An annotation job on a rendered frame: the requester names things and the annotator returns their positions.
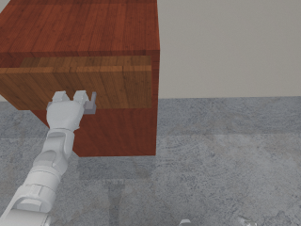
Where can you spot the robot right shin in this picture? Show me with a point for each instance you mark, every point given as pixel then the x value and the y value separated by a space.
pixel 185 221

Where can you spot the robot left hand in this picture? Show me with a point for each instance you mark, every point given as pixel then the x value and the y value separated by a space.
pixel 66 113

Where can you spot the drawer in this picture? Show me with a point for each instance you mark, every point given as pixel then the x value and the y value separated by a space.
pixel 119 81

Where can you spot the robot left forearm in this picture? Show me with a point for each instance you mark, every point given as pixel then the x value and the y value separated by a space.
pixel 38 190

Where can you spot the robot right hand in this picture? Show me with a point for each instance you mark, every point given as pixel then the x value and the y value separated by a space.
pixel 246 221

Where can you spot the handle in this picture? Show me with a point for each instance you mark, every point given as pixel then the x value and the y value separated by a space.
pixel 89 106

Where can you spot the left robot upper arm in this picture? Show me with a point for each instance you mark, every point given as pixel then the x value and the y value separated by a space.
pixel 20 217

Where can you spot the cabinet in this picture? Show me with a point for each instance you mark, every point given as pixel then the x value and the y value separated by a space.
pixel 90 28

